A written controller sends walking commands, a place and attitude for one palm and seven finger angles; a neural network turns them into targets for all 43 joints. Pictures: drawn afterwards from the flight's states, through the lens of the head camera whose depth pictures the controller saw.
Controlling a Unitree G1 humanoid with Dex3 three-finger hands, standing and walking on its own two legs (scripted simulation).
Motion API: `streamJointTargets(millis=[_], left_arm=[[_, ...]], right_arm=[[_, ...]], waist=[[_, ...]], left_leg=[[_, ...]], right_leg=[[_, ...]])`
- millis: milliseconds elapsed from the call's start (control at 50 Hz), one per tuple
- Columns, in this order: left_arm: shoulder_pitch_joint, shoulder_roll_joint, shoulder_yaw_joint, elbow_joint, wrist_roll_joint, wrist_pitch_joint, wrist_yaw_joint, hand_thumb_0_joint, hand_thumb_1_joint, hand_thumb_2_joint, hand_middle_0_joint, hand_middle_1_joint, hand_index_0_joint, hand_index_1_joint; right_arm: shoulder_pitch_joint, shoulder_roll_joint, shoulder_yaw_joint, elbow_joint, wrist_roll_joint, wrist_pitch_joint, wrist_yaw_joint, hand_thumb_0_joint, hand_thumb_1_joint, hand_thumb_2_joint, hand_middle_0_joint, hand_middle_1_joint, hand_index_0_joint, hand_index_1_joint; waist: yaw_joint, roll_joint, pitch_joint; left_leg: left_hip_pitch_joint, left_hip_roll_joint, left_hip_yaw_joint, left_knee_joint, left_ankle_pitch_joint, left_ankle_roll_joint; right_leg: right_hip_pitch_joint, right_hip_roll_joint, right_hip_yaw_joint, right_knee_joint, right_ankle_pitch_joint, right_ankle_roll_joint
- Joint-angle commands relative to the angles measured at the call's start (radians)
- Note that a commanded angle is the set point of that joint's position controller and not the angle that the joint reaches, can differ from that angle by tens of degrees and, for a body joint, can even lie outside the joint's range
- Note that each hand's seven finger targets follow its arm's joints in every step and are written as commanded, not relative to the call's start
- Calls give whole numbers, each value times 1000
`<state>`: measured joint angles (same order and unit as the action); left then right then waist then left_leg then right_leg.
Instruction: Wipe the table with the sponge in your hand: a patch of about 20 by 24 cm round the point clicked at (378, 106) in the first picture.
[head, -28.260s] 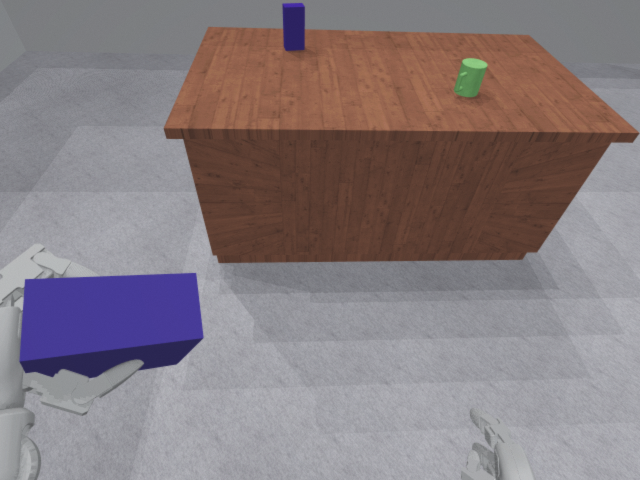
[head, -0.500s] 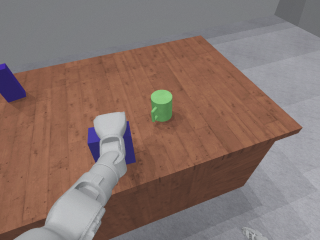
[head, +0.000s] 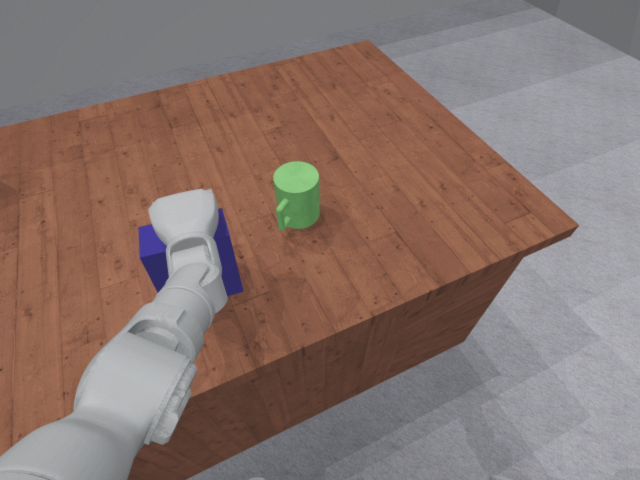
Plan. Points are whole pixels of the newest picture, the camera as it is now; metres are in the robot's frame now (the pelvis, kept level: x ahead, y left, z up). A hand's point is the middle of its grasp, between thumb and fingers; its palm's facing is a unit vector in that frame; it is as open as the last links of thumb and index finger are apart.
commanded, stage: wipe forward along the third lane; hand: left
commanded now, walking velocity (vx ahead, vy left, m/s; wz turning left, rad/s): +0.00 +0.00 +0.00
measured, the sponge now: (197, 270) +0.43 +0.19 -0.03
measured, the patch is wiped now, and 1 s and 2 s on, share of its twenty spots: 0.95 1.00 1.00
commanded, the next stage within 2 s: wipe back along the third lane in 0.60 s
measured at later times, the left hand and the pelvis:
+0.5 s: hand (187, 213) +0.49 +0.21 +0.03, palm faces -0.08 +0.01 -1.00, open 10.2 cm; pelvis +0.02 +0.02 +0.00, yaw -1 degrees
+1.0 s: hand (178, 210) +0.50 +0.22 +0.02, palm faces -0.04 +0.01 -1.00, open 10.2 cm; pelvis +0.03 +0.04 +0.00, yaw -2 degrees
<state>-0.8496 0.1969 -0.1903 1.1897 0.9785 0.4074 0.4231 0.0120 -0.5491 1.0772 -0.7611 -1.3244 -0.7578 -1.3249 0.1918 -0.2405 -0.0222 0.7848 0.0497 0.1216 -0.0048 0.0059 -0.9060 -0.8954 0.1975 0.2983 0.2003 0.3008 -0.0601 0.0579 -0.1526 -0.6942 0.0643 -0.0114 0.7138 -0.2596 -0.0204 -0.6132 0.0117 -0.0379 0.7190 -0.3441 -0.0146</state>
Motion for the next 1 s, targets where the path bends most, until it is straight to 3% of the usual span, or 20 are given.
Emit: streamJointTargets(millis=[0, 60, 100, 160, 220, 260, 300, 380, 400, 460, 560, 580, 640, 680, 740, 820, 840, 900, 960, 980], left_arm=[[-333, 178, 8, -42, 44, 25, 24, 0, 100, 1300, -1200, -1600, -1200, -1600], [-363, 207, 30, -38, 43, 23, 23, 0, 100, 1300, -1200, -1600, -1200, -1600], [-367, 191, 22, -27, 32, 29, 20, 0, 100, 1300, -1200, -1600, -1200, -1600], [-364, 189, 23, -23, 33, 26, 17, 0, 100, 1300, -1200, -1600, -1200, -1600], [-387, 213, 42, -12, 40, 28, 14, 0, 100, 1300, -1200, -1600, -1200, -1600], [-400, 224, 39, 1, 45, 32, 11, 0, 100, 1300, -1200, -1600, -1200, -1600], [-446, 195, 11, -7, 54, 30, 8, 0, 100, 1300, -1200, -1600, -1200, -1600], [-440, 223, 39, 8, 57, 29, 8, 0, 100, 1300, -1200, -1600, -1200, -1600], [-444, 200, 24, 9, 51, 32, 7, 0, 100, 1300, -1200, -1600, -1200, -1600], [-444, 240, 58, 19, 45, 32, 6, 0, 100, 1300, -1200, -1600, -1200, -1600], [-484, 299, 74, 49, 65, 41, 2, 0, 100, 1300, -1200, -1600, -1200, -1600], [-507, 303, 68, 51, 74, 41, 0, 0, 100, 1300, -1200, -1600, -1200, -1600], [-531, 340, 87, 58, 83, 41, -5, 0, 100, 1300, -1200, -1600, -1200, -1600], [-516, 322, 74, 67, 79, 42, -14, 0, 100, 1300, -1200, -1600, -1200, -1600], [-462, 210, 22, 41, 62, 30, -32, 0, 100, 1300, -1200, -1600, -1200, -1600], [-356, 137, 15, 5, 31, 11, -38, 0, 100, 1300, -1200, -1600, -1200, -1600], [-343, 113, -3, 1, 16, 11, -36, 0, 100, 1300, -1200, -1600, -1200, -1600], [-332, 120, 4, 0, -8, 27, -21, 0, 100, 1300, -1200, -1600, -1200, -1600], [-353, 117, -3, -20, -8, 41, -12, 0, 100, 1300, -1200, -1600, -1200, -1600], [-322, 90, -17, -12, -10, 48, -13, 0, 100, 1300, -1200, -1600, -1200, -1600]], right_arm=[[-14, -133, -33, -98, -2, -33, -7, 0, -900, -900, 200, 300, 200, 300], [5, -136, -36, -94, -6, -34, -7, 0, -900, -900, 200, 300, 200, 300], [8, -136, -33, -96, -6, -35, -5, 0, -900, -900, 200, 300, 200, 300], [18, -136, -36, -97, -8, -35, -2, 0, -900, -900, 200, 300, 200, 300], [29, -141, -38, -93, -10, -32, 0, 0, -900, -900, 200, 300, 200, 300], [39, -144, -36, -90, -11, -31, 1, 0, -900, -900, 200, 300, 200, 300], [45, -144, -37, -85, -12, -31, 3, 0, -900, -900, 200, 300, 200, 300], [64, -149, -41, -84, -17, -29, 8, 0, -900, -900, 200, 300, 200, 300], [67, -146, -41, -86, -18, -29, 11, 0, -900, -900, 200, 300, 200, 300], [80, -151, -42, -84, -19, -29, 13, 0, -900, -900, 200, 300, 200, 300], [101, -161, -39, -81, -21, -28, 13, 0, -900, -900, 200, 300, 200, 300], [103, -164, -39, -78, -22, -28, 12, 0, -900, -900, 200, 300, 200, 300], [122, -166, -40, -79, -23, -28, 16, 0, -900, -900, 200, 300, 200, 300], [130, -164, -39, -87, -23, -28, 20, 0, -900, -900, 200, 300, 200, 300], [129, -152, -48, -101, -23, -29, 33, 0, -900, -900, 200, 300, 200, 300], [118, -146, -60, -108, -23, -19, 43, 0, -900, -900, 200, 300, 200, 300], [114, -145, -58, -109, -21, -18, 44, 0, -900, -900, 200, 300, 200, 300], [95, -148, -53, -100, -12, -14, 44, 0, -900, -900, 200, 300, 200, 300], [77, -144, -50, -91, -10, -12, 46, 0, -900, -900, 200, 300, 200, 300], [71, -140, -49, -93, -10, -10, 50, 0, -900, -900, 200, 300, 200, 300]], waist=[[-28, -110, -218], [-31, -109, -256], [-38, -131, -246], [-37, -107, -285], [-43, -129, -302], [-49, -106, -275], [-66, -87, -269], [-58, -91, -318], [-61, -79, -318], [-57, -79, -337], [-75, -96, -316], [-87, -93, -302], [-83, -51, -331], [-80, -31, -345], [-64, 15, -373], [-43, -39, -412], [-44, -48, -382], [-38, -93, -325], [-29, -40, -314], [-22, -36, -309]], left_leg=[[169, -56, 51, -56, 22, 62], [176, -54, 51, -45, 50, 64], [169, -55, 51, -49, 45, 64], [181, -54, 52, -37, 86, 64], [181, -51, 47, -32, 112, 65], [174, -50, 48, -31, 107, 64], [188, -47, 47, -29, 111, 64], [194, -44, 43, -12, 159, 64], [195, -45, 45, -13, 158, 64], [193, -43, 42, -8, 171, 65], [156, -44, 39, -1, 158, 67], [155, -41, 40, 1, 152, 68], [160, -41, 35, 11, 166, 68], [164, -40, 34, 14, 171, 66], [223, -32, 28, 14, 202, 62], [256, -26, 22, 18, 258, 61], [246, -28, 28, 8, 231, 61], [221, -31, 32, -22, 170, 62], [248, -31, 32, -38, 178, 60], [256, -33, 34, -42, 183, 59]], right_leg=[[57, 22, -1, -156, 143, -1], [66, 25, -4, -143, 177, -1], [65, 26, -7, -149, 179, 1], [75, 27, -8, -133, 233, 0], [84, 30, -13, -126, 264, -1], [59, 30, -14, -127, 250, -1], [30, 33, -18, -125, 243, -4], [41, 38, -22, -104, 288, -7], [38, 39, -23, -105, 290, -7], [45, 40, -24, -100, 298, -7], [35, 42, -23, -97, 293, -4], [19, 41, -23, -98, 285, -3], [11, 45, -24, -86, 280, -7], [5, 47, -26, -82, 274, -9], [-22, 57, -42, -78, 256, -16], [8, 61, -49, -77, 308, -20], [7, 62, -51, -88, 287, -16], [28, 59, -48, -115, 243, -12], [27, 55, -50, -117, 240, -18], [32, 56, -52, -123, 242, -20]])
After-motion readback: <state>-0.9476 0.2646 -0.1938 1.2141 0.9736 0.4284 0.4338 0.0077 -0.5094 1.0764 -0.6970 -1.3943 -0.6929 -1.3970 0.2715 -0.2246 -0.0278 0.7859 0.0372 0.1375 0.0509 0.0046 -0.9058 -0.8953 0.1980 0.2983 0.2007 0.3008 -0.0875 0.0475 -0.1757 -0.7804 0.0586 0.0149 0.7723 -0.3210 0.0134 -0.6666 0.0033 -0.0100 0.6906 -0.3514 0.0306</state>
